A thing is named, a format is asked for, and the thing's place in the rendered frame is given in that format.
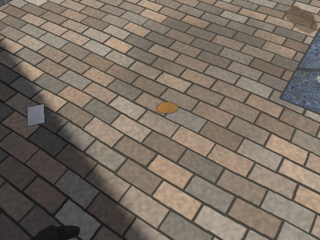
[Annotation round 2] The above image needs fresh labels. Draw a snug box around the robot left hand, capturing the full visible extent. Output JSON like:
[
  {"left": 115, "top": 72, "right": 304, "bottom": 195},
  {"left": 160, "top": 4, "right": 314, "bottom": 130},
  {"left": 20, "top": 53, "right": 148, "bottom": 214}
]
[{"left": 30, "top": 225, "right": 80, "bottom": 240}]

